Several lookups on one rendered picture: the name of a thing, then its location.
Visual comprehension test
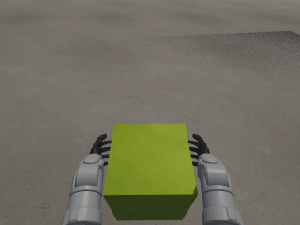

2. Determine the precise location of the left robot forearm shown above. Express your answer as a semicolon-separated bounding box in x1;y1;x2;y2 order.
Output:
61;153;104;225

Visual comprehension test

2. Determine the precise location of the right robot forearm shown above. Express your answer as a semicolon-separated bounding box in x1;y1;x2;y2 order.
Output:
197;153;244;225

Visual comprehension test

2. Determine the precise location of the carton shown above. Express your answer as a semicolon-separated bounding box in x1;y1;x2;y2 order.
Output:
103;123;198;221

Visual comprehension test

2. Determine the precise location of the robot left hand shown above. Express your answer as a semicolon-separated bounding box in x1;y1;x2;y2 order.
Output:
89;134;112;166

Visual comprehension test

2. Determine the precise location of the robot right hand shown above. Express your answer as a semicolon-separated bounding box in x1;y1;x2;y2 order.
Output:
188;134;210;167

